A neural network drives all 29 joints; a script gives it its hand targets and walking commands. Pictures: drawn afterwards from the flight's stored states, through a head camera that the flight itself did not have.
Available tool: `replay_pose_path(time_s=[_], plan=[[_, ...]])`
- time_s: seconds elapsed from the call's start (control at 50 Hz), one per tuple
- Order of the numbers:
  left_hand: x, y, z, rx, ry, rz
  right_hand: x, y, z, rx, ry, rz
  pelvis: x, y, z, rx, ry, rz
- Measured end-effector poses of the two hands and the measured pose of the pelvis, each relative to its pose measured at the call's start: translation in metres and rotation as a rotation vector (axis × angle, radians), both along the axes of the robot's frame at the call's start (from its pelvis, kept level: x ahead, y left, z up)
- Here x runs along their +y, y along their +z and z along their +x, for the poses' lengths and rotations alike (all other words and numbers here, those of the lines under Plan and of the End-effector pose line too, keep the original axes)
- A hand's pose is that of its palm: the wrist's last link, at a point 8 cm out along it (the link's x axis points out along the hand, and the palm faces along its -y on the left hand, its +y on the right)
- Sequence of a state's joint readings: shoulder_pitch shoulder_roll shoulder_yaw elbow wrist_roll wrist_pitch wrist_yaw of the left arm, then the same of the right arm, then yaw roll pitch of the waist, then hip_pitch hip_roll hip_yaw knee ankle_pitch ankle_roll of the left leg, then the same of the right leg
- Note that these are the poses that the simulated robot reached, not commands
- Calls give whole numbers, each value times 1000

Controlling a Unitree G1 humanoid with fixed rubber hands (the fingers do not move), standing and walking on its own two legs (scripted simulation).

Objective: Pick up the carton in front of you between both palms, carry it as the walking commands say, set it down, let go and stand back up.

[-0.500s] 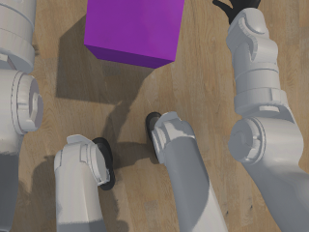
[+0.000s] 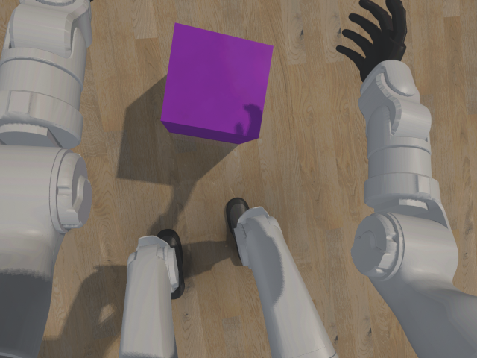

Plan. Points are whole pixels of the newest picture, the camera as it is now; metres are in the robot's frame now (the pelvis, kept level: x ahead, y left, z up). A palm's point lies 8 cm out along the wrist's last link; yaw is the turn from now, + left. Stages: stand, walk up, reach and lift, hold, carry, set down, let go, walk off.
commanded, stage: set down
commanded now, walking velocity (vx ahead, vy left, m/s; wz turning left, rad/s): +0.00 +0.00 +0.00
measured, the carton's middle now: (213, 95) +0.54 -0.10 -0.46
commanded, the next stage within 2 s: let go in 0.08 s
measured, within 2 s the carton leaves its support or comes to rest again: neither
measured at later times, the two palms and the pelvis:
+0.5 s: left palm (8, 99) +0.46 +0.12 +0.01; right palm (447, 108) +0.39 -0.27 +0.02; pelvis +0.03 -0.03 +0.12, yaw +3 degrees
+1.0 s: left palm out of the picture +0.34 +0.19 +0.10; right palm out of the picture +0.25 -0.25 +0.12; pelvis +0.10 -0.01 +0.19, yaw -1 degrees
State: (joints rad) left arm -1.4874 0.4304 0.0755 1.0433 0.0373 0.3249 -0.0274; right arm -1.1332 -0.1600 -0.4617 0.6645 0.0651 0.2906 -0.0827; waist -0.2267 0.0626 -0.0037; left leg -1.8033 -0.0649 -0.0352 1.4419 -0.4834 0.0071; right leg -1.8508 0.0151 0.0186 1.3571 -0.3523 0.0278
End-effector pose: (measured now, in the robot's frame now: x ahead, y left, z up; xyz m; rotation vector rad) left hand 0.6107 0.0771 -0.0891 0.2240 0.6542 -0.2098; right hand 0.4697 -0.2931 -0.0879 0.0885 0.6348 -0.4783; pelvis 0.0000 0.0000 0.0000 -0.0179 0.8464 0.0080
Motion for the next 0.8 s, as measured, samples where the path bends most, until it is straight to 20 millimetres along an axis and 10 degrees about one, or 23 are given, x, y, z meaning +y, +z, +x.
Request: replay_pose_path(time_s=[0.22, 0.52, 0.8], plan=[[10, 55, -15, 12, 35, 5, 7, 52, -7, 19, 70, -15, -5, 55, 9, -25, 1, 15], [47, 107, -155, 24, 290, 68, 17, 117, -87, 160, 404, -67, -27, 127, 36, -248, 19, 40], [70, 163, -220, 39, 239, 73, 19, 179, -178, 179, 407, -54, -30, 167, 76, -515, -15, 29]])
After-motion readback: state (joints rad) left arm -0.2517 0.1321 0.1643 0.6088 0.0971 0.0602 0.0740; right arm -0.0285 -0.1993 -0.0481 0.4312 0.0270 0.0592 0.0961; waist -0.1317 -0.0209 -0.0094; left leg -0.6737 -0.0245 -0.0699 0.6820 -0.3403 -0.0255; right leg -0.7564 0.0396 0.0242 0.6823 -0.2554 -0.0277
